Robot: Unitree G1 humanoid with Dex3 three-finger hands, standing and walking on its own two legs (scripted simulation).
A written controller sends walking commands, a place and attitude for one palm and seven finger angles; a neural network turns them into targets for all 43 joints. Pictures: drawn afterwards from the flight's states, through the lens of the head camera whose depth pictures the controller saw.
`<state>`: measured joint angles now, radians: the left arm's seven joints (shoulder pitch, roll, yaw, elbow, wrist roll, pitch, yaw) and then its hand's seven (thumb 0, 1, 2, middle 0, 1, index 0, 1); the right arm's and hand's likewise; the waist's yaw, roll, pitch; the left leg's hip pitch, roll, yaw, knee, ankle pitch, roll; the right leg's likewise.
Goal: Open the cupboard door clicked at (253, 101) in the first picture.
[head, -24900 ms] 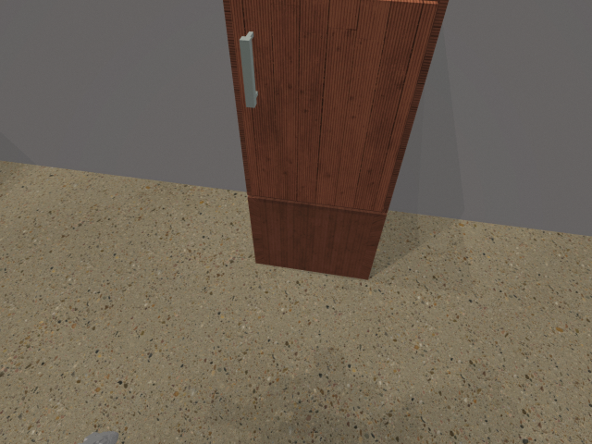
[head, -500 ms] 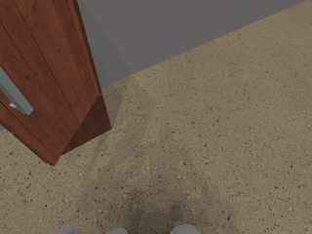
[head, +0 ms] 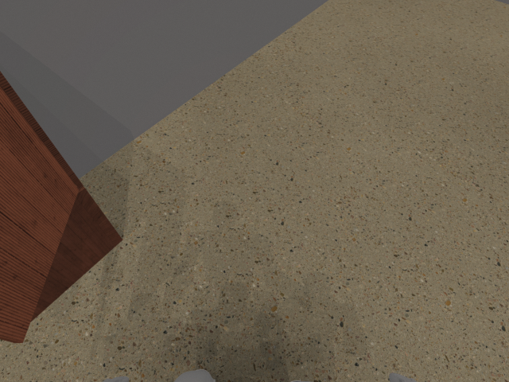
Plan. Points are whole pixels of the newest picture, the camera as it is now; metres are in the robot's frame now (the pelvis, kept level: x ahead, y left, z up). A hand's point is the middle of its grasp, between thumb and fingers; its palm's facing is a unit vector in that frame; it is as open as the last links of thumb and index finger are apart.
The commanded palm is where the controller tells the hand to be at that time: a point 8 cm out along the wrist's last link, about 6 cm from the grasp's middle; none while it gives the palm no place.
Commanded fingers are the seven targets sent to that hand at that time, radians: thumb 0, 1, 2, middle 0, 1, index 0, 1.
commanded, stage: walk to a spot facing it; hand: left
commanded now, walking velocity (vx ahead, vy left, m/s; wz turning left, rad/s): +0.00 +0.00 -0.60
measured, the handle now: out of the picture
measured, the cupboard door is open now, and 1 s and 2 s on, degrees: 38 38 38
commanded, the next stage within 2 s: turn to face it in 1.52 s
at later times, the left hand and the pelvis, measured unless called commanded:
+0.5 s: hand (180, 340) +0.20 +0.14 -0.16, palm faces -0.28 -0.93 -0.22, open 7.4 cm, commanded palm none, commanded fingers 0.00 0.90 0.90 -0.20 -0.30 -0.20 -0.30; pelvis +0.07 -0.03 +0.00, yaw -17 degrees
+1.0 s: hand (289, 203) +0.50 -0.06 -0.15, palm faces -0.60 -0.78 -0.20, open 7.4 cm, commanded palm none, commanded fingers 0.00 0.90 0.90 -0.20 -0.30 -0.20 -0.30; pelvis +0.25 -0.12 -0.01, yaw -32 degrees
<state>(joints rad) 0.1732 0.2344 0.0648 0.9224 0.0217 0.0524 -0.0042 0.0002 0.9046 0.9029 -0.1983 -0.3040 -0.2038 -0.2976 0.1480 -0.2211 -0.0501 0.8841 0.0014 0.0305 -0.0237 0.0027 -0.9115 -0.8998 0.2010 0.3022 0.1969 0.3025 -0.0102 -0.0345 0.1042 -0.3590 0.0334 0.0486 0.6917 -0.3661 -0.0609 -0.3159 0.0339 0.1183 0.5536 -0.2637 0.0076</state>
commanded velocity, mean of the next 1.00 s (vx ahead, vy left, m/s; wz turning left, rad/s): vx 0.32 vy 0.00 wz -0.48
